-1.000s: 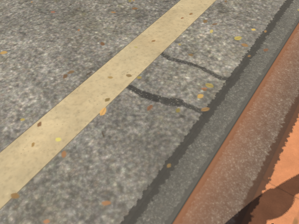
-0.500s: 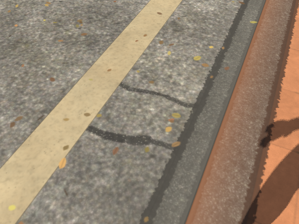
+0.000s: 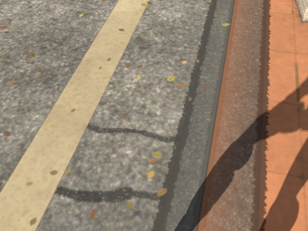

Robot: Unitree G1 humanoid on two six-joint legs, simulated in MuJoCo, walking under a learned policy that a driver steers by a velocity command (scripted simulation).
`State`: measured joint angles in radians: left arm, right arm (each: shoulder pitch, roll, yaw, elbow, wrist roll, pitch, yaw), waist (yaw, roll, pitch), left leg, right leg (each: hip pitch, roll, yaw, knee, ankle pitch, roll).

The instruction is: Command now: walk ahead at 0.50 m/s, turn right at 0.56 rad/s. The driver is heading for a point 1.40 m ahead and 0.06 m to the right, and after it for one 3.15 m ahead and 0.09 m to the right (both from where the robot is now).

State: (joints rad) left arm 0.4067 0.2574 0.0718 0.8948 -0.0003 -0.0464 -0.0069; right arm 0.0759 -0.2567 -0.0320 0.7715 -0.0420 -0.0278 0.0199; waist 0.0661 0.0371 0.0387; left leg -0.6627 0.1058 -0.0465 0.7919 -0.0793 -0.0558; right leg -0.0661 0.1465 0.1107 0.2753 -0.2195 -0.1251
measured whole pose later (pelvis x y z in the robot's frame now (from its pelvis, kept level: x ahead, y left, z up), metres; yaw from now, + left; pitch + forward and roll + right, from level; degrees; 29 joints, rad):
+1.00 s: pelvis +0.50 -0.07 +0.00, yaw -11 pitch +1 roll -1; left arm 0.42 0.23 0.04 0.95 0.01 -0.08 -0.01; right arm 0.17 -0.26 -0.04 0.85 -0.03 -0.02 0.04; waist 0.03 0.05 0.02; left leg -0.63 0.11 0.02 0.86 -0.11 0.01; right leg -0.02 0.09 -0.07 0.20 -0.20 -0.09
